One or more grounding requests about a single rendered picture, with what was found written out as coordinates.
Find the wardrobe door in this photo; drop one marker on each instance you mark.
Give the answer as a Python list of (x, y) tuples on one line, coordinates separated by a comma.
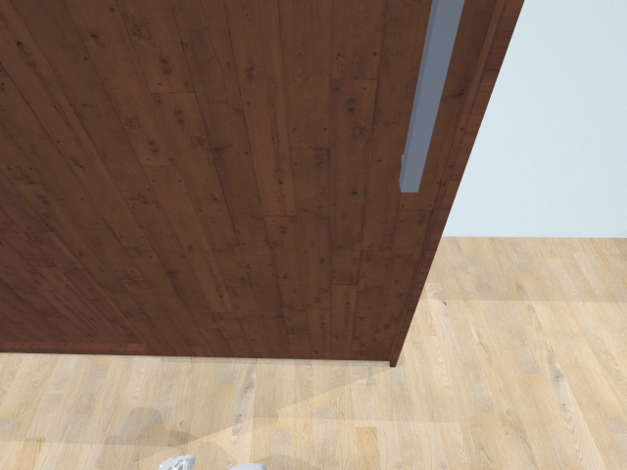
[(225, 173), (44, 297)]

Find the handle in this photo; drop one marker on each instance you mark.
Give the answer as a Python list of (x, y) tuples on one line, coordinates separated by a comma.
[(437, 51)]

